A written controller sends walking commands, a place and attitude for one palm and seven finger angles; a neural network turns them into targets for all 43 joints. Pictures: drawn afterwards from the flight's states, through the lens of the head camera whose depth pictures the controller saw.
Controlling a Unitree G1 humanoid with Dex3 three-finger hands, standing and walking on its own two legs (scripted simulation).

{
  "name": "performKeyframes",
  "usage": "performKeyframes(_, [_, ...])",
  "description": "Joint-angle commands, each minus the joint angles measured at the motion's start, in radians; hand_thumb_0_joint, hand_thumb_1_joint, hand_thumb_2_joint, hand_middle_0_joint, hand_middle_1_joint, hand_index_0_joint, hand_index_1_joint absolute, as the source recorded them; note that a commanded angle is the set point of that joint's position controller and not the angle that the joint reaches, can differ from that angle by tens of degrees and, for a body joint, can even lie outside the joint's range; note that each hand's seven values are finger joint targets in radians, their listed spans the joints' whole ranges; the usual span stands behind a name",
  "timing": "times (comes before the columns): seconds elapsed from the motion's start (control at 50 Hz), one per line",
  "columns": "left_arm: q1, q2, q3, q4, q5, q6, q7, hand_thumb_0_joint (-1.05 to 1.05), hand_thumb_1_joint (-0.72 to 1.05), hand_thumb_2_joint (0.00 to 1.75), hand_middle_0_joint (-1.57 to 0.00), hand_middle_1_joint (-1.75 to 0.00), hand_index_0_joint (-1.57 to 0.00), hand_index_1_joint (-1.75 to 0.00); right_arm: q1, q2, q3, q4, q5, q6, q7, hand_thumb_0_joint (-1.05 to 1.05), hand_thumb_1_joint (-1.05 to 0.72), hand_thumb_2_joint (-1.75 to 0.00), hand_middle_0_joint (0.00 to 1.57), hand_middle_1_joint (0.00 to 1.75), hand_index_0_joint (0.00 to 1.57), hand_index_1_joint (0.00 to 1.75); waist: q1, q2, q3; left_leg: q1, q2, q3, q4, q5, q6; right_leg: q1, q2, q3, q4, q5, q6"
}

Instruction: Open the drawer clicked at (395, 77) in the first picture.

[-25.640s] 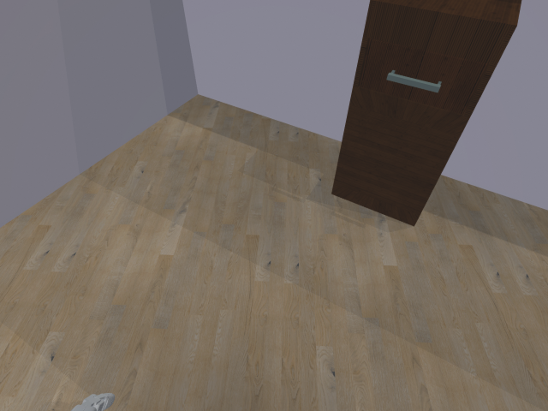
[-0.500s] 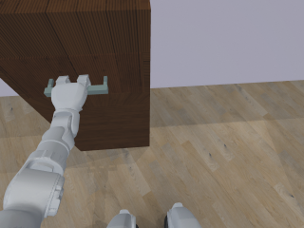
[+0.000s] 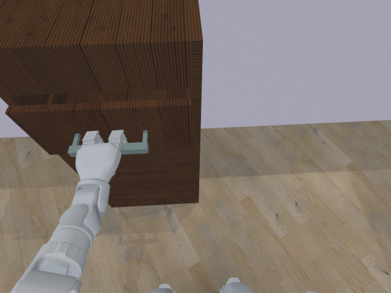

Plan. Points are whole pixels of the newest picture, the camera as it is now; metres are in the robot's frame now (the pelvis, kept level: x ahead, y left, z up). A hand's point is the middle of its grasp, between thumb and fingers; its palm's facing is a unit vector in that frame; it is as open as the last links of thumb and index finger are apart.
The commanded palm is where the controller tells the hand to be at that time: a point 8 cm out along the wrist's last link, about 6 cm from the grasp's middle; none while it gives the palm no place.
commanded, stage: pull the drawer open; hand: left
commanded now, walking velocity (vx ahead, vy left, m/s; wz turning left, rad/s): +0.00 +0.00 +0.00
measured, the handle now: (110, 142) +0.45 +0.21 -0.01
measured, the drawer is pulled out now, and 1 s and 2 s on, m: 0.04 0.18 0.29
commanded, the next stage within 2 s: none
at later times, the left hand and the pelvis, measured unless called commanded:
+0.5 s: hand (104, 198) +0.32 +0.20 -0.04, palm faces -0.03 -0.04 -1.00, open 5.5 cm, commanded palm +0.28 +0.21 +0.01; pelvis +0.00 -0.01 +0.01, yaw +1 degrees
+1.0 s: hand (100, 228) +0.26 +0.20 -0.04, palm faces -0.02 -0.04 -1.00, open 5.5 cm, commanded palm +0.22 +0.21 +0.01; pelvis -0.02 -0.02 +0.00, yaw +1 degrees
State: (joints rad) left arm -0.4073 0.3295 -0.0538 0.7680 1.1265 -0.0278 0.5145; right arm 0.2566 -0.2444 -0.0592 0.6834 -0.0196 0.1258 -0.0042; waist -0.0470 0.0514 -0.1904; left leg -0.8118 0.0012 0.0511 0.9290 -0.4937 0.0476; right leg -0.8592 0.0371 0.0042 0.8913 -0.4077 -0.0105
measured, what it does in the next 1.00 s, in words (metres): stands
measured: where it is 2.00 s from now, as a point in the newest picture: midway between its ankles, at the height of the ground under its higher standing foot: outside the picture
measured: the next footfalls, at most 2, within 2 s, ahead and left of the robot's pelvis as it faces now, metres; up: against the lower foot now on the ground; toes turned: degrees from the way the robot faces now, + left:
none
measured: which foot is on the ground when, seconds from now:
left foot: down 0.00-1.00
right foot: down 0.00-1.00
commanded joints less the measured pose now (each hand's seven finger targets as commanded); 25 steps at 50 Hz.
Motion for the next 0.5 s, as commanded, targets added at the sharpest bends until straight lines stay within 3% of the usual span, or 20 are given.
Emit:
performKeyframes(0.0, [-0.126,0.189,0.083,-0.166,-0.019,0.069,0.043,0.00,0.90,0.90,-0.40,-1.35,-0.40,-1.35,0.056,-0.139,-0.052,-0.086,0.000,-0.022,-0.011,0.00,-0.90,-0.90,0.20,0.30,0.20,0.30,0.031,-0.029,-0.358,0.251,-0.005,-0.046,-0.087,0.594,-0.021,0.283,0.012,-0.023,-0.068,0.463,-0.034])
performKeyframes(0.06, [-0.104,0.183,0.078,-0.228,-0.017,0.091,0.045,0.00,0.90,0.90,-0.40,-1.35,-0.40,-1.35,0.036,-0.136,-0.050,-0.099,0.000,-0.020,-0.014,0.00,-0.90,-0.90,0.20,0.30,0.20,0.30,0.037,-0.009,-0.369,0.290,-0.002,-0.047,-0.093,0.642,-0.024,0.298,0.010,-0.022,-0.073,0.488,-0.034])
performKeyframes(0.08, [-0.049,0.150,0.055,-0.223,-0.020,0.103,0.042,0.00,0.90,0.90,-0.40,-1.35,-0.40,-1.35,0.030,-0.132,-0.049,-0.104,0.003,-0.019,-0.013,0.00,-0.90,-0.90,0.20,0.30,0.20,0.30,0.042,-0.004,-0.360,0.302,-0.002,-0.051,-0.099,0.662,-0.027,0.300,0.012,-0.026,-0.076,0.486,-0.035])
performKeyframes(0.12, [-0.060,0.116,0.025,-0.244,-0.021,0.115,0.037,0.00,0.90,0.90,-0.40,-1.35,-0.40,-1.35,0.019,-0.131,-0.050,-0.109,0.005,-0.021,-0.014,0.00,-0.90,-0.90,0.20,0.30,0.20,0.30,0.024,-0.034,-0.335,0.311,0.004,-0.055,-0.102,0.649,-0.028,0.285,0.012,-0.031,-0.088,0.467,-0.032])
performKeyframes(0.24, [0.029,0.120,0.031,-0.312,-0.020,0.119,0.026,0.00,0.90,0.90,-0.40,-1.35,-0.40,-1.35,-0.019,-0.127,-0.041,-0.133,0.002,-0.028,-0.024,0.00,-0.90,-0.90,0.20,0.30,0.20,0.30,0.045,-0.028,-0.336,0.316,-0.002,-0.056,-0.114,0.645,-0.028,0.324,0.010,-0.027,-0.092,0.477,-0.037])
performKeyframes(0.32, [0.088,0.075,-0.005,-0.347,-0.015,0.110,0.027,0.00,0.90,0.90,-0.40,-1.35,-0.40,-1.35,-0.039,-0.117,-0.037,-0.145,0.003,-0.036,-0.021,0.00,-0.90,-0.90,0.20,0.30,0.20,0.30,0.042,-0.024,-0.289,0.320,-0.002,-0.055,-0.120,0.605,-0.029,0.300,0.012,-0.030,-0.099,0.439,-0.038])
performKeyframes(0.46, [0.124,0.072,-0.006,-0.414,-0.007,0.093,0.044,0.00,0.90,0.90,-0.40,-1.35,-0.40,-1.35,-0.062,-0.111,-0.036,-0.154,-0.004,-0.052,-0.022,0.00,-0.90,-0.90,0.20,0.30,0.20,0.30,0.044,-0.043,-0.296,0.296,-0.013,-0.051,-0.112,0.529,-0.025,0.315,0.008,-0.021,-0.092,0.427,-0.039])
performKeyframes(0.48, [0.167,0.094,0.020,-0.404,-0.008,0.092,0.046,0.00,0.90,0.90,-0.40,-1.35,-0.40,-1.35,-0.068,-0.110,-0.035,-0.153,-0.003,-0.053,-0.022,0.00,-0.90,-0.90,0.20,0.30,0.20,0.30,0.056,-0.041,-0.289,0.288,-0.016,-0.047,-0.113,0.520,-0.025,0.325,0.009,-0.017,-0.092,0.429,-0.041])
